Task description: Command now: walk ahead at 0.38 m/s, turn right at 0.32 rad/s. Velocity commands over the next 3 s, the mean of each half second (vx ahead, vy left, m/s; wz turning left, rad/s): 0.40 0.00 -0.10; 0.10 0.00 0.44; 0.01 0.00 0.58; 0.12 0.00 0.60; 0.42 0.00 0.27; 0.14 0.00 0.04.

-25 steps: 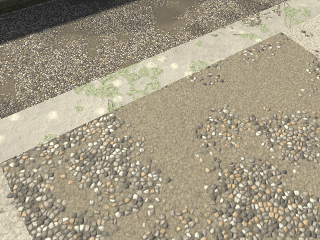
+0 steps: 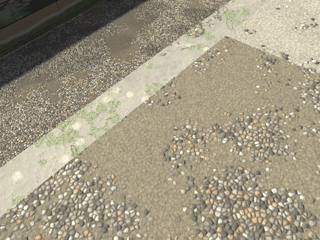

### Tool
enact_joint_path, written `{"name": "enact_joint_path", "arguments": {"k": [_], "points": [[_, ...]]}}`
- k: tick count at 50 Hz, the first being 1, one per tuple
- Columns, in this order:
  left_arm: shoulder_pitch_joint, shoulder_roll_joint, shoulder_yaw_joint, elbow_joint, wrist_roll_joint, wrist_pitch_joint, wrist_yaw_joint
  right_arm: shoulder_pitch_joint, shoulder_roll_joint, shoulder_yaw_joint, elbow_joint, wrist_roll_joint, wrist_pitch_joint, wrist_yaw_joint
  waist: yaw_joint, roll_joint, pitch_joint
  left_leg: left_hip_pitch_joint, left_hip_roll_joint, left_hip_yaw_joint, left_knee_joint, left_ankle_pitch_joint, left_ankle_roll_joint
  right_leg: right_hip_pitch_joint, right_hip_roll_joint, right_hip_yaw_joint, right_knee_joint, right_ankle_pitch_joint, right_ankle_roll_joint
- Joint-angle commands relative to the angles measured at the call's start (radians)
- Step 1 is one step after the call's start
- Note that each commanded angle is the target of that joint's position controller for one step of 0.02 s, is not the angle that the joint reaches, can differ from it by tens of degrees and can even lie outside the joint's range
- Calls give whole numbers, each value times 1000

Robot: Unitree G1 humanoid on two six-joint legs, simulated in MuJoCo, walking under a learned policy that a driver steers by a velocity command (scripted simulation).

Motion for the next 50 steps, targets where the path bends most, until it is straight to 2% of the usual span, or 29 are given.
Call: {"name": "enact_joint_path", "arguments": {"k": [1, 6, 8, 9, 10, 11, 12, 13, 14, 15, 16, 18, 20, 22, 24, 27, 29, 31, 32, 33, 34, 35, 36, 37, 39, 43, 46, 48, 50], "points": [[9, 199, 55, -35, -7, -20, 2, -168, -40, 7, -106, 10, -28, 12, 44, -172, 62, -37, -8, 10, -118, 36, -5, -12, -219, 180, -134, -45, -156], [36, 201, 55, 1, -12, -16, -8, -168, -66, 10, -122, 16, -47, 25, 42, -166, 88, 23, -9, 19, -198, -41, 50, 28, -265, 226, -93, 29, -159], [17, 197, 53, 5, -14, -9, -9, -92, -79, 4, -104, 13, -53, 22, -9, -172, 61, 144, -29, 48, -251, -43, 83, 29, -253, 211, -26, 175, -137], [10, 179, 46, 3, -9, -8, -8, 1, -101, -9, -76, 8, -54, 14, -54, -158, 1, 292, -46, 59, -269, -32, 107, 4, -209, 175, 76, 321, -114], [-3, 139, 31, -8, 2, -9, -8, 150, -143, -24, -51, 0, -57, 7, -125, -102, -119, 518, 48, -40, -254, -33, 161, -88, -149, 112, 304, 345, -75], [53, 85, 14, -39, -7, -21, -1, 283, -241, -48, -27, -20, -52, 7, -135, 151, -257, 838, 254, -421, -318, -210, 294, -408, 0, -10, 667, 95, 12], [44, 116, 16, -42, -14, -37, 1, 318, -184, -33, -5, -2, -51, 19, -140, 242, -254, 878, 341, -689, -449, -395, 344, -588, 38, 39, 852, -327, 34], [-5, 175, 34, -40, -33, -45, -7, 260, -125, -12, -7, 10, -47, 17, -129, 144, -115, 781, 334, -609, -465, -471, 318, -679, -22, 58, 933, -277, 25], [-55, 171, 30, -44, -32, -49, -13, 208, -102, -3, -20, 4, -39, 12, -109, 74, -41, 683, 295, -491, -473, -414, 294, -682, -74, 13, 931, -197, 16], [-94, 157, 28, -50, -19, -54, -17, 171, -83, 5, -22, -4, -34, 10, -92, 30, 16, 593, 255, -412, -502, -328, 287, -677, -106, -14, 878, -127, 16], [-104, 148, 32, -46, -9, -53, -19, 145, -62, 14, -28, -13, -36, 8, -72, 32, 33, 532, 223, -345, -524, -230, 275, -639, -137, -18, 830, -73, 18], [-86, 114, 26, -33, -5, -44, -23, 125, -62, 17, -28, -13, -41, 6, -49, 60, 37, 460, 188, -249, -553, -7, 278, -577, -144, -46, 782, -27, 40], [-113, 93, 20, -49, 17, -40, -15, 125, -82, 16, -15, -3, -42, 2, -33, 39, 42, 416, 166, -158, -533, 379, 290, -552, -130, -80, 685, -7, 79], [-164, 61, 7, -66, 25, -50, -15, 128, -102, 10, -3, 1, -29, -11, -39, 33, 27, 385, 117, -71, -501, 562, 265, -480, -100, -105, 510, 98, 99], [-239, 49, 1, -76, 20, -58, -24, 173, -120, 4, 16, 8, -12, -23, -72, 44, 4, 377, 84, -43, -477, 548, 236, -395, -53, -119, 348, 247, 105], [-302, 81, 13, -91, 11, -60, -34, 218, -143, -6, 31, 22, 14, -37, -83, 54, -12, 429, 110, -107, -417, 455, 217, -349, -17, -83, 225, 311, 95], [-282, 119, 28, -88, 14, -62, -35, 201, -144, -10, 23, 26, 25, -44, -55, 65, -25, 459, 131, -171, -350, 398, 192, -304, -23, -48, 173, 286, 69], [-171, 163, 48, -57, 25, -69, -26, 164, -121, -6, 1, 24, 31, -46, 10, 44, -80, 429, 75, -170, -190, 372, 143, -121, -42, -58, 81, 400, 20], [-83, 221, 61, -55, 45, -71, -14, 166, -67, 12, -34, 3, 30, -43, 34, -67, -208, 310, -1, -139, 29, 135, 99, 118, -201, 59, 135, 707, -43], [-83, 245, 58, -68, 57, -51, -6, 350, 27, 40, -25, -9, 30, -38, -44, -317, -341, 50, -132, -71, 349, -621, 38, 382, -479, 323, 204, 1053, -214], [-87, 189, 49, -80, 33, -32, -12, 406, -66, 26, -3, 13, 39, -34, -27, -289, -427, 15, -95, -112, 494, -664, 21, 350, -499, 405, 158, 847, -261], [-146, 140, 36, -92, 19, -19, -11, 325, -125, 4, -7, 28, 57, -39, -20, -195, -306, -49, -55, -88, 551, -586, 2, 257, -433, 302, 117, 636, -224], [-205, 112, 26, -87, 14, -9, -8, 265, -123, -1, -19, 27, 76, -48, -31, -148, -217, -76, -23, -58, 539, -519, -16, 156, -376, 220, 81, 484, -187], [-252, 99, 19, -85, 15, -1, -8, 241, -121, -7, -25, 21, 98, -57, -44, -146, -150, -58, 1, -53, 520, -476, -32, 43, -342, 160, 43, 384, -174], [-309, 125, 29, -72, 35, 3, -6, 255, -84, -3, -38, 15, 128, -62, -80, -197, -83, 59, 7, -9, 462, -402, -49, -151, -291, 47, -34, 280, -170], [-337, 143, 41, -52, 29, 1, 8, 204, -49, 9, -82, 3, 130, -53, -70, -176, -93, 132, 39, 16, 280, -321, -28, -173, -316, -41, -58, 274, -194], [-338, 174, 52, -35, 21, 11, 9, 159, -62, 11, -111, 3, 130, -35, -56, -170, -105, 191, 47, 39, 165, -273, 0, -156, -343, -69, -56, 246, -193], [-334, 191, 57, -22, 12, 17, 5, 151, -80, 5, -123, 4, 132, -25, -57, -168, -98, 221, 41, 59, 95, -269, 23, -140, -357, -80, -41, 210, -177], [-348, 197, 59, -10, -7, 26, 2, 182, -80, -1, -116, 2, 133, -17, -89, -155, -93, 301, 14, 96, -60, -195, 60, -147, -343, -119, 19, 156, -130]]}}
